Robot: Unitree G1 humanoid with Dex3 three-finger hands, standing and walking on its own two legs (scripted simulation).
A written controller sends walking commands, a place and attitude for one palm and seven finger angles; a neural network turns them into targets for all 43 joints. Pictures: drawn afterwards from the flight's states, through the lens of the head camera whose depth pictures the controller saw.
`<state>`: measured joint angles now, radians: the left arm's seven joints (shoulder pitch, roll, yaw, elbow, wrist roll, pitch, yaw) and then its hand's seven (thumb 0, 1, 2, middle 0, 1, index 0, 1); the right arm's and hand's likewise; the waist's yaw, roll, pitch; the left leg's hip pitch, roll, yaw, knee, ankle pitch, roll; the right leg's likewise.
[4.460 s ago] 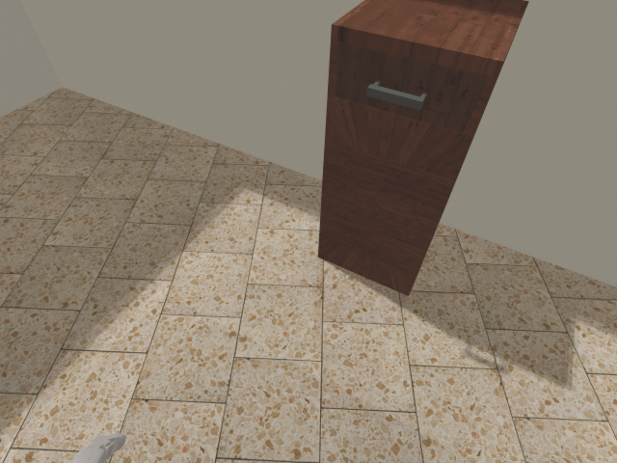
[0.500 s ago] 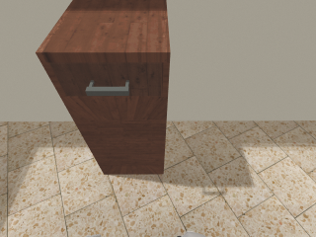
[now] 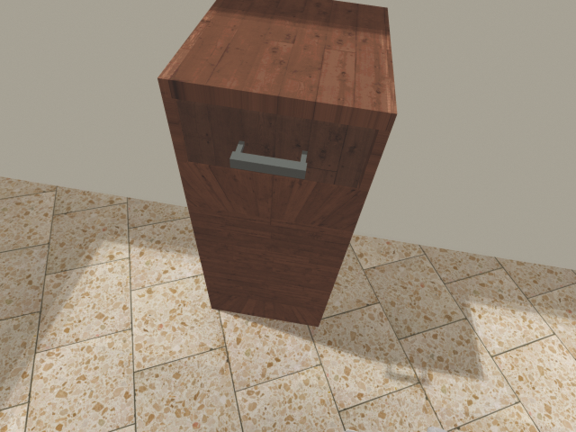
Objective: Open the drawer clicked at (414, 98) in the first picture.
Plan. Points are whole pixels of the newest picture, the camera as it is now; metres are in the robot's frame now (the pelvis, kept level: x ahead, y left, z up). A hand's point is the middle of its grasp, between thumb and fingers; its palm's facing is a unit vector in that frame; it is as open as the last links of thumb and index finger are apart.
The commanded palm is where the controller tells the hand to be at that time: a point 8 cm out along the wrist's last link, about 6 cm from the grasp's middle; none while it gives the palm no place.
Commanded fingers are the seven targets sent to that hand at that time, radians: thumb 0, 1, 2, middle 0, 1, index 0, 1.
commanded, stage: come to a stop and stand still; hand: left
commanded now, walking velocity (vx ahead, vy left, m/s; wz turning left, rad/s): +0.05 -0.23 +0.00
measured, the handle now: (270, 158) +0.55 +0.08 +0.04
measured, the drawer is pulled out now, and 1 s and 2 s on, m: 0.00 0.00 0.00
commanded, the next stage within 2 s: look again from close up in 1.32 s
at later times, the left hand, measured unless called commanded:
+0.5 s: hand out of the picture -0.01 +0.15 -0.16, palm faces -0.04 -0.98 -0.21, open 7.4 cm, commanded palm none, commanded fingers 0.00 0.90 0.90 -0.20 -0.30 -0.20 -0.30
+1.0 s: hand out of the picture -0.07 +0.05 -0.16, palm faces +0.07 -0.99 -0.16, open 7.3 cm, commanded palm none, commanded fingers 0.00 0.90 0.90 -0.20 -0.30 -0.20 -0.30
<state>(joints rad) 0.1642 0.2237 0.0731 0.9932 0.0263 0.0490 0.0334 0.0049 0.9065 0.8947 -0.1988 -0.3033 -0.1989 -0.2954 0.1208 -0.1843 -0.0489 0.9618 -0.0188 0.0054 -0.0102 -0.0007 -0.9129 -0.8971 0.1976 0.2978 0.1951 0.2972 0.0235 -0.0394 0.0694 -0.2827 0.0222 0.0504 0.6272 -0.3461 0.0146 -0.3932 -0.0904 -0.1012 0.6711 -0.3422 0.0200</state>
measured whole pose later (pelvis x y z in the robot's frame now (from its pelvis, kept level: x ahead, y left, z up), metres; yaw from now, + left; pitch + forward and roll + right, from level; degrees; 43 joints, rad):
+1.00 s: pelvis -0.04 -0.10 +0.02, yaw +0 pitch -1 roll +0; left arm 0.31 0.08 0.01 1.16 0.01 0.00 0.03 0.01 0.92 0.89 -0.20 -0.30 -0.20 -0.30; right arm 0.28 -0.13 -0.01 1.16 -0.01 0.01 -0.05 0.00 -0.91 -0.90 0.20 0.30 0.20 0.30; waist 0.00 0.03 0.04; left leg -0.17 0.10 0.03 0.42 -0.22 -0.08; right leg -0.12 0.05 -0.11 0.40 -0.28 -0.08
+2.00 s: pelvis -0.05 -0.01 +0.01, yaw -2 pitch -1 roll +0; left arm 0.33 0.15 0.00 1.08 0.02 0.01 0.03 0.01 0.91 0.89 -0.20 -0.30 -0.20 -0.29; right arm 0.33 -0.14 0.02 1.07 -0.02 -0.02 -0.02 0.01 -0.92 -0.90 0.20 0.30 0.20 0.30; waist 0.00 -0.02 0.02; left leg -0.23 -0.04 0.10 0.48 -0.24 0.08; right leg -0.19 -0.06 -0.04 0.49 -0.28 0.02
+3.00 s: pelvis +0.03 -0.09 +0.00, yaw +0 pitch +0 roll +1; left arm 0.17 0.16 0.04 0.96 0.03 0.01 0.04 0.01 0.92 0.89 -0.20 -0.30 -0.20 -0.29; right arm 0.23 -0.16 -0.05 1.04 -0.01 0.04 -0.02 0.01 -0.91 -0.90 0.20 0.30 0.20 0.30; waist -0.01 0.02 0.10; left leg -0.40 0.00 0.05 1.04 -0.55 -0.01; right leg -0.37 -0.07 -0.10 0.61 -0.23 -0.02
